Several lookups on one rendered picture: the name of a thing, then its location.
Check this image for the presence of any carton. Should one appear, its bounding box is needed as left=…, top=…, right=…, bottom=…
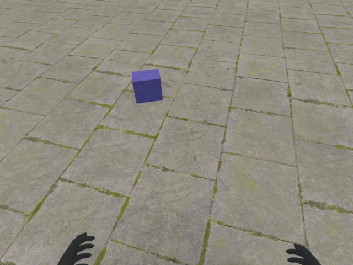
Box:
left=132, top=69, right=163, bottom=103

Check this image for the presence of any right robot hand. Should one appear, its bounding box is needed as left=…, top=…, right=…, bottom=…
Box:
left=286, top=244, right=321, bottom=265

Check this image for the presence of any left robot hand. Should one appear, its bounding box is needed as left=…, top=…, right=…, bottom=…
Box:
left=58, top=232, right=95, bottom=265

